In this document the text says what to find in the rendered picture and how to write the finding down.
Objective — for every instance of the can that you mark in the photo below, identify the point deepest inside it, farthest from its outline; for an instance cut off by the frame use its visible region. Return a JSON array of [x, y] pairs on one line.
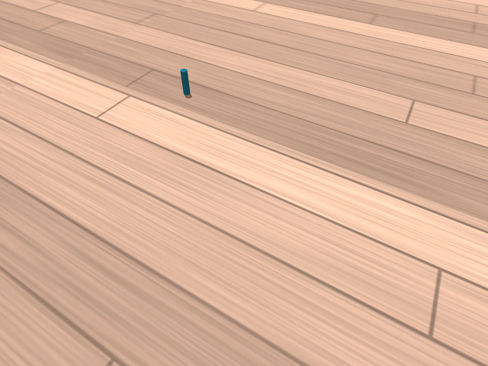
[[185, 82]]

